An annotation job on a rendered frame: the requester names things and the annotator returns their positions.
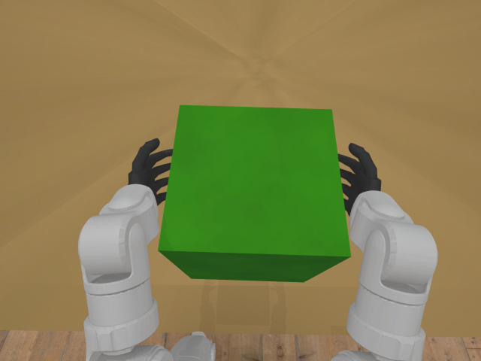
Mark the right robot hand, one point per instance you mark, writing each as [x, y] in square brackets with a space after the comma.
[364, 179]

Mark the carton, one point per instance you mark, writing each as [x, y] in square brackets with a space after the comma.
[254, 194]

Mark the left robot hand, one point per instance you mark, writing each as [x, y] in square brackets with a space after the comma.
[143, 173]

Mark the left robot upper arm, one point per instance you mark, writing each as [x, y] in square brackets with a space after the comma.
[141, 353]

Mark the left robot thigh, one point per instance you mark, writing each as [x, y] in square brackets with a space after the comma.
[194, 348]

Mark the robot right forearm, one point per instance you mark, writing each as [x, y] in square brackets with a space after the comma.
[399, 260]

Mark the robot left forearm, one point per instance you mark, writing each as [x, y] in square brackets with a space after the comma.
[116, 272]

